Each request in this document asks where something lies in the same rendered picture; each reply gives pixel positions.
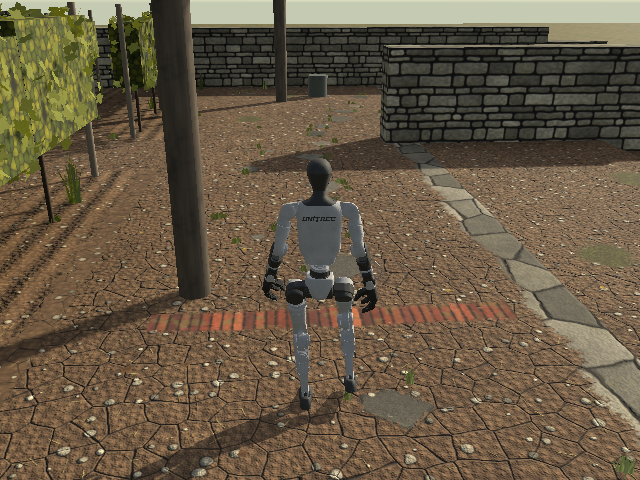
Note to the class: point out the robot right thigh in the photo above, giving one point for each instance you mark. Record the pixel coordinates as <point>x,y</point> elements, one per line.
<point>343,290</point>

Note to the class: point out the left robot forearm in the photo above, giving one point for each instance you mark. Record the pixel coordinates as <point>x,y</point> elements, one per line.
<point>272,266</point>

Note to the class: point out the left robot hand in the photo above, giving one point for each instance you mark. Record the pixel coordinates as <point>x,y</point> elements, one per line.
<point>272,285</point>

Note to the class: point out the right robot forearm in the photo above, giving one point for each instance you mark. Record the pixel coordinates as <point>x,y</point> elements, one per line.
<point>366,270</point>

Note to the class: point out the left robot upper arm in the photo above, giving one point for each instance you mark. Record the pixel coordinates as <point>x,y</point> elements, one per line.
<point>287,212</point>

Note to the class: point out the right robot upper arm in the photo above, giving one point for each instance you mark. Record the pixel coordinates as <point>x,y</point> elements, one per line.
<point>351,211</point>

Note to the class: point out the right robot foot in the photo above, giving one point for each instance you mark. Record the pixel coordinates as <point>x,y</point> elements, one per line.
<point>350,384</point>

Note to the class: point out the right robot hand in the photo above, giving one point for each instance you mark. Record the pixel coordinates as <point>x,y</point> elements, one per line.
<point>371,296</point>

